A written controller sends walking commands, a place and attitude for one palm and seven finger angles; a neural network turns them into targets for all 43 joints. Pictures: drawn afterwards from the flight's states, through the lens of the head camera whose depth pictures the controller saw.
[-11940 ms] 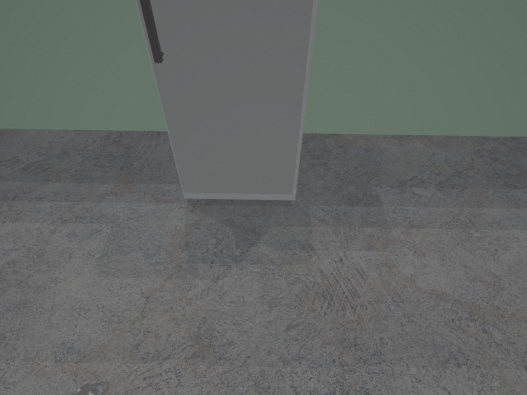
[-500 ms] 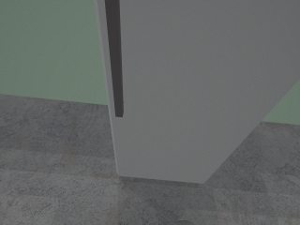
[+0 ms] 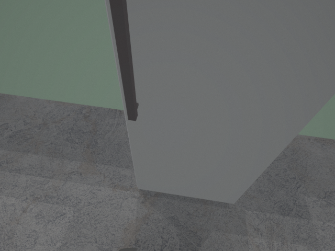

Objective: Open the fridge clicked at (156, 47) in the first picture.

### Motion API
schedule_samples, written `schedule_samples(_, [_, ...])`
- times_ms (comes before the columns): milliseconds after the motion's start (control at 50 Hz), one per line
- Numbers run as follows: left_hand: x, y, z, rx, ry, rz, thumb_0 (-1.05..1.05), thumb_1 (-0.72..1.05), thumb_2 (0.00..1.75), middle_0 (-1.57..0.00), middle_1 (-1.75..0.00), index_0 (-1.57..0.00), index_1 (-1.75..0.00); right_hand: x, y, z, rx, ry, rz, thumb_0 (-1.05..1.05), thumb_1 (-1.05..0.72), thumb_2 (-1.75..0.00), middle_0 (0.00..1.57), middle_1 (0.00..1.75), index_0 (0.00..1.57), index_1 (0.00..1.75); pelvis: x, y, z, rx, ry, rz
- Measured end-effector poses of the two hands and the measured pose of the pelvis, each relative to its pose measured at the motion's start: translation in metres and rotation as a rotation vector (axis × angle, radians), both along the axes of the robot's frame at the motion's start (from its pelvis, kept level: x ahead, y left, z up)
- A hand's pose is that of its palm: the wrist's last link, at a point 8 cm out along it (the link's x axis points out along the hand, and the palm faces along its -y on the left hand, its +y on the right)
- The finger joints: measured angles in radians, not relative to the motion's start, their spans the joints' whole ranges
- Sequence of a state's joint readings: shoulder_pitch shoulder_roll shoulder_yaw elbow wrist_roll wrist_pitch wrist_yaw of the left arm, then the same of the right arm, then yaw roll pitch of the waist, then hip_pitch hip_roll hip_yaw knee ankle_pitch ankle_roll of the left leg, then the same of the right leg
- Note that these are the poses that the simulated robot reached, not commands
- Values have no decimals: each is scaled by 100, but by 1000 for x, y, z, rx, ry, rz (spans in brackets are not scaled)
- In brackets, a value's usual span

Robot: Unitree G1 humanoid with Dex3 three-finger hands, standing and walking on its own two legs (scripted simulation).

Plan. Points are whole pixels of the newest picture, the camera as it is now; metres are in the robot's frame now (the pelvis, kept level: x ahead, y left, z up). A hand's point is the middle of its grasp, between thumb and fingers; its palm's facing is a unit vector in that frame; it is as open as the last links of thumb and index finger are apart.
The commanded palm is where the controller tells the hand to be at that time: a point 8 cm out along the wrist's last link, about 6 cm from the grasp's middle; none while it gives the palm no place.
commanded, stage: come to a stop and stand still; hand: left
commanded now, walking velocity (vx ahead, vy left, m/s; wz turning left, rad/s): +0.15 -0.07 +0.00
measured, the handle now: (128, 57) +0.48 +0.14 +0.21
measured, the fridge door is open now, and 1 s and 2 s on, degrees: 0 0 0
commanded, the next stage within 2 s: look again from close up in 0.98 s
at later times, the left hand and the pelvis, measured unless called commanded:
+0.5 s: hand out of the picture -0.04 +0.17 -0.17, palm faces -0.01 -0.99 -0.17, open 7.4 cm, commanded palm none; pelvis -0.03 +0.01 +0.01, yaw -2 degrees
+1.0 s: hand out of the picture -0.04 +0.11 -0.17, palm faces +0.06 -0.99 -0.12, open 7.4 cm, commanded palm none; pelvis -0.01 -0.03 +0.01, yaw -1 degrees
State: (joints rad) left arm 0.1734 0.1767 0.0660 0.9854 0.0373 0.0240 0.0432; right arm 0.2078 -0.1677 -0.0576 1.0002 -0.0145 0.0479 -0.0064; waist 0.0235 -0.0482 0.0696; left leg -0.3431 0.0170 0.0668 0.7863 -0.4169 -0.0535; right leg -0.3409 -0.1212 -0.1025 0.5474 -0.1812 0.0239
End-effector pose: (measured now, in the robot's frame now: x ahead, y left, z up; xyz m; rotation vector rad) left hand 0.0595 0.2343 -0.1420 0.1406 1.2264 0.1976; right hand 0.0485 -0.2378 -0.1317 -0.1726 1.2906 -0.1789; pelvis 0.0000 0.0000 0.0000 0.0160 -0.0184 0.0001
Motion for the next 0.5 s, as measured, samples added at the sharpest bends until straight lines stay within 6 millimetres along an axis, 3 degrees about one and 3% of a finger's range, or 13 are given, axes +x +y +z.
schedule_samples(60, [-25,16,-16,-26,34,25,0,91,90,-20,-30,-20,-30,7,9,4,-42,-78,23,1,-91,-90,20,30,20,30,-9,15,-8,-17,-10,1])
schedule_samples(120, [-50,25,-16,-45,84,35,0,91,90,-20,-30,-20,-30,1,24,14,-48,-100,34,1,-91,-90,20,30,20,30,-14,24,-2,-20,-25,-12])
schedule_samples(180, [-71,29,-10,-61,124,36,0,91,90,-20,-30,-20,-29,-10,38,20,-39,-94,25,1,-92,-90,20,30,20,30,-16,30,7,-26,-21,-17])
schedule_samples(300, [-108,24,-2,-77,222,23,0,91,90,-20,-30,-20,-29,-44,43,20,-26,-38,-23,1,-94,-90,20,30,20,30,-20,33,14,-19,1,-34])
schedule_samples(380, [-116,14,2,-78,271,-4,0,91,90,-20,-30,-20,-29,-78,45,13,1,45,-62,1,-93,-90,20,30,20,30,-24,27,15,-15,13,-41])
schedule_samples(500, [-98,-11,2,-54,232,-44,0,91,90,-20,-30,-20,-29,-128,40,-4,70,181,-120,1,-91,-90,20,30,20,30,-28,7,8,9,23,-43])
